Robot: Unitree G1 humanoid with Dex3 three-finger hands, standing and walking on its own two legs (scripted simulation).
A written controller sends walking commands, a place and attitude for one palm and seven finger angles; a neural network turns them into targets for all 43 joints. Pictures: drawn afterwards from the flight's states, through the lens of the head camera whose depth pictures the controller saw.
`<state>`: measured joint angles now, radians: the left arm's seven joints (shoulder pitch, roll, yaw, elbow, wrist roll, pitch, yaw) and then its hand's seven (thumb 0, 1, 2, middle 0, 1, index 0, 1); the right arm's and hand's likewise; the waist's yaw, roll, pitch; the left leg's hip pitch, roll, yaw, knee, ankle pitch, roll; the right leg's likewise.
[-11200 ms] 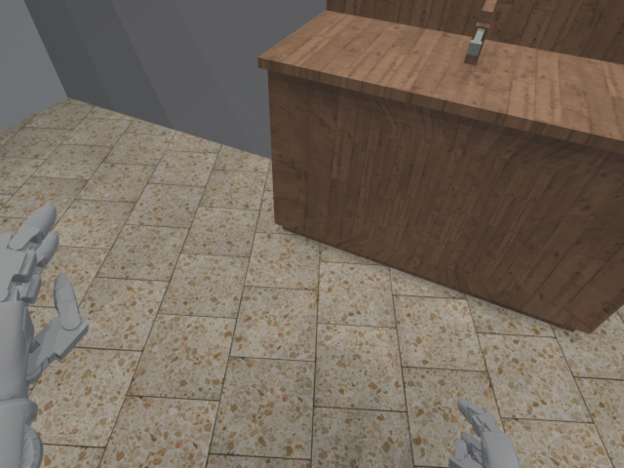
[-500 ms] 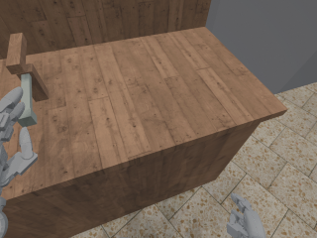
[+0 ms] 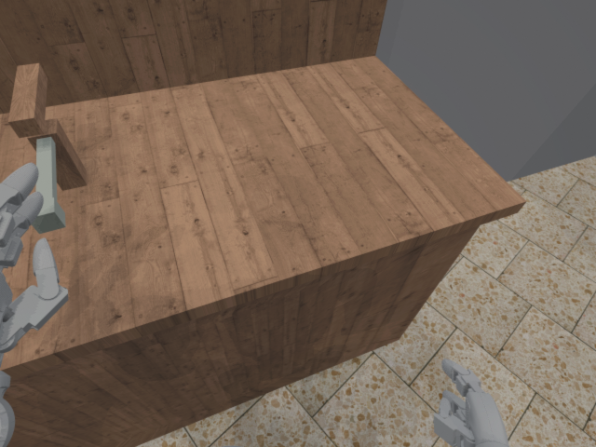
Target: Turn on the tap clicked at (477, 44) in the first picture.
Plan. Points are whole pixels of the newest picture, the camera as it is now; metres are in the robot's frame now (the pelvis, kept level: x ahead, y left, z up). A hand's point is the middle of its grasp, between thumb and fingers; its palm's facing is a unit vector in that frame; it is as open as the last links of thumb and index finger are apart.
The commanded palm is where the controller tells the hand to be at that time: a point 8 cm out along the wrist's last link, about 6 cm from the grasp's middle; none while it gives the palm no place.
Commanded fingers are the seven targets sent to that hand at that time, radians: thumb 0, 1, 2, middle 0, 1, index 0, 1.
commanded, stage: shuffle to correct the standing spot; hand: left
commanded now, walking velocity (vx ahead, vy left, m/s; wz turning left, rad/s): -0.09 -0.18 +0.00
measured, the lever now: (46, 215) +0.33 +0.32 +0.14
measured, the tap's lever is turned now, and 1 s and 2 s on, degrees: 2 2 2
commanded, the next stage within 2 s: come to a stop and stand still in 1.82 s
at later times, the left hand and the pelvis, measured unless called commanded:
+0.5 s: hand (49, 292) +0.22 +0.25 +0.17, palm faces +0.34 -0.84 -0.41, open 7.4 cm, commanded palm +0.16 +0.29 +0.18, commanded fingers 0.00 0.90 0.90 -0.20 -0.30 -0.20 -0.30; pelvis +0.00 +0.01 +0.01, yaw +1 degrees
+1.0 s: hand (76, 300) +0.21 +0.22 +0.17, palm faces +0.33 -0.85 -0.41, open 7.4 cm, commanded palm +0.16 +0.27 +0.18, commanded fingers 0.00 0.90 0.90 -0.20 -0.30 -0.20 -0.30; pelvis +0.00 -0.01 +0.00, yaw +0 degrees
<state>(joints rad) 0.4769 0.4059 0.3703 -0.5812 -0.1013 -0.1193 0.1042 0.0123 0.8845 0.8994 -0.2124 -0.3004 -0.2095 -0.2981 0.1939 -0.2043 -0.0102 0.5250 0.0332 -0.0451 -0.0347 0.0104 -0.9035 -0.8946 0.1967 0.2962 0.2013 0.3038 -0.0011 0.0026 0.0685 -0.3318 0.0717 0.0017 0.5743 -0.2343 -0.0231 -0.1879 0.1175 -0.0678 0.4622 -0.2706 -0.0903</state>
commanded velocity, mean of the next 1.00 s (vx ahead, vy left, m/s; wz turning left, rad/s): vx -0.10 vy -0.18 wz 0.00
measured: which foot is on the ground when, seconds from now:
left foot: down 0.00-1.00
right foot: down 0.00-1.00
